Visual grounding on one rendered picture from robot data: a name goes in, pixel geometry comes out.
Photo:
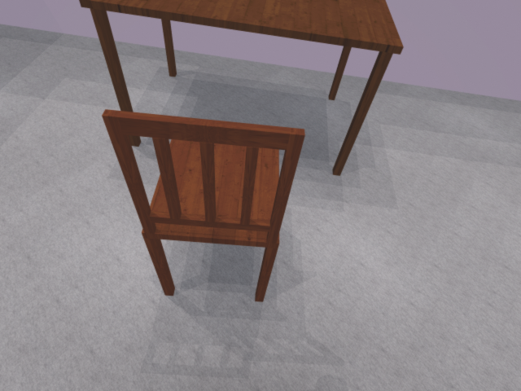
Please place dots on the table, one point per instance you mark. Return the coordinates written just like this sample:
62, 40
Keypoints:
364, 24

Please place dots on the chair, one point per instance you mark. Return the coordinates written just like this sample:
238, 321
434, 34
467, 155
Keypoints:
219, 183

